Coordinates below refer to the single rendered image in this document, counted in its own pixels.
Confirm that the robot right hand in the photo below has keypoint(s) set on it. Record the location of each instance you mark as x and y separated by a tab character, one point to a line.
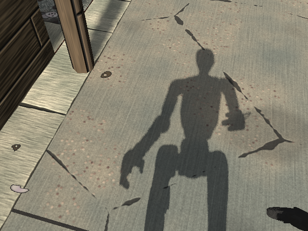
295	216

